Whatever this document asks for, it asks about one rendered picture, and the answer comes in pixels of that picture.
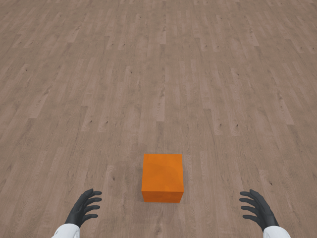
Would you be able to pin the robot right hand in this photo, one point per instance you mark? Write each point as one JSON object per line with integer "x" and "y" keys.
{"x": 265, "y": 217}

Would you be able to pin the robot left hand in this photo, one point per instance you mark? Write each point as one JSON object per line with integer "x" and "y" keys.
{"x": 77, "y": 214}

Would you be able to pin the right robot forearm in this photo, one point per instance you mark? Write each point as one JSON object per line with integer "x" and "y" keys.
{"x": 275, "y": 232}

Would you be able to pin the left robot forearm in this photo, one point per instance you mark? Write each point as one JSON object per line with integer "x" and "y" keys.
{"x": 67, "y": 231}

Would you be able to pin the carton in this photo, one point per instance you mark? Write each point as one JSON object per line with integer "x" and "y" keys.
{"x": 162, "y": 179}

